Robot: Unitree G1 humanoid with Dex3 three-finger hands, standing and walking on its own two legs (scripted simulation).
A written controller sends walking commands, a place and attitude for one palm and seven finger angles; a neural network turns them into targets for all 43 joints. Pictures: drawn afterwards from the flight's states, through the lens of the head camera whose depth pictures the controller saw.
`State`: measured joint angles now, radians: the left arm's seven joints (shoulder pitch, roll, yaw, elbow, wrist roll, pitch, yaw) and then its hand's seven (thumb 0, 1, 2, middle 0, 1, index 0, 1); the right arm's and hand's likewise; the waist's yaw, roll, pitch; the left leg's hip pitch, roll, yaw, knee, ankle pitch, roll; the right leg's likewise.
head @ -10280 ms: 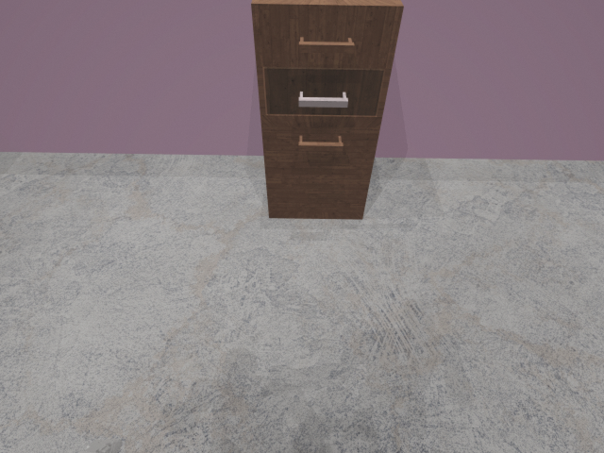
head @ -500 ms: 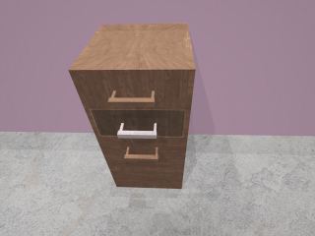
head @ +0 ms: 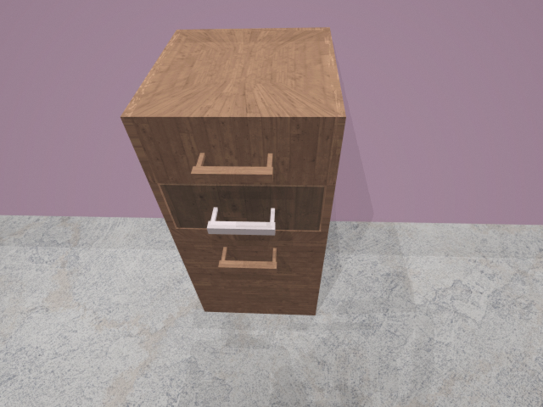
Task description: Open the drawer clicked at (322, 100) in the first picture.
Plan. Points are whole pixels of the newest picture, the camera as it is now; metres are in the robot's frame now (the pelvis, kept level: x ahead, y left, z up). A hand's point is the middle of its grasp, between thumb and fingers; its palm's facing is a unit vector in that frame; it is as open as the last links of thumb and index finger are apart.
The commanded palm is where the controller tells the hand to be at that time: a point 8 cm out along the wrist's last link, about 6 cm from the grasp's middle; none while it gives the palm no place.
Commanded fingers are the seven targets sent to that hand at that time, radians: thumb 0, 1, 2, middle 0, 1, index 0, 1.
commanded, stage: look again from close up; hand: left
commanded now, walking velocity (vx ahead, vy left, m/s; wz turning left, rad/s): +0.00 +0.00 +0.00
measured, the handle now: (242, 220) +0.56 +0.11 -0.15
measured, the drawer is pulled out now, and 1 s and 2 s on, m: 0.00 0.00 0.00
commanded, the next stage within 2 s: shuffle to correct the standing spot in 0.46 s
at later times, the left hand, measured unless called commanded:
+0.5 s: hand out of the picture +0.03 +0.15 -0.17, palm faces +0.03 -0.98 -0.20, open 7.3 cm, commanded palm none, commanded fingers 0.00 0.90 0.90 -0.20 -0.30 -0.20 -0.30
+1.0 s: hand out of the picture +0.03 +0.11 -0.17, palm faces +0.05 -0.98 -0.21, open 7.3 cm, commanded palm none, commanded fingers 0.00 0.90 0.90 -0.20 -0.30 -0.20 -0.30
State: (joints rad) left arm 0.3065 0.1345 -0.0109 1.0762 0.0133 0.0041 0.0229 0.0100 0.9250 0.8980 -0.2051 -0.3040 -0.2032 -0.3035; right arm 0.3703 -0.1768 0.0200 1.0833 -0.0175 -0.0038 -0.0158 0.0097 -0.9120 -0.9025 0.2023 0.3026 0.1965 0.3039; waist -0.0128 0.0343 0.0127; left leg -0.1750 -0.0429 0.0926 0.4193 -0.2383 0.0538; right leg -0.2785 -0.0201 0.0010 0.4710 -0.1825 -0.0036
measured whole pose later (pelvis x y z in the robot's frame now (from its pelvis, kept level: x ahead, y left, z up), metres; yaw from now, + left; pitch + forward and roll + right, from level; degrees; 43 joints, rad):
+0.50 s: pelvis +0.03 -0.02 +0.00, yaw +0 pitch -1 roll +0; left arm 0.29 0.13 -0.01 1.13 0.01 -0.01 0.03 0.02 0.94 0.90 -0.20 -0.30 -0.20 -0.30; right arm 0.29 -0.16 0.02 1.13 -0.01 -0.03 -0.03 0.01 -0.91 -0.90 0.20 0.30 0.20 0.30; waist 0.00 0.03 0.01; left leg -0.11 0.00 0.07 0.40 -0.28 0.02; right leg -0.21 0.02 -0.02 0.44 -0.22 -0.03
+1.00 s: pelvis +0.03 -0.06 +0.00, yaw +1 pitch +0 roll +0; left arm 0.30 0.13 0.01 1.08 0.02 0.00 0.03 0.01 0.93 0.90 -0.20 -0.30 -0.20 -0.30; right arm 0.30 -0.17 -0.01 1.12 -0.02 0.01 -0.04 0.01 -0.91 -0.90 0.20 0.30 0.20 0.30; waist -0.01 0.03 0.01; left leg -0.21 0.04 0.04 0.56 -0.39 0.00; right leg -0.24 0.07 -0.05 0.47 -0.24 -0.10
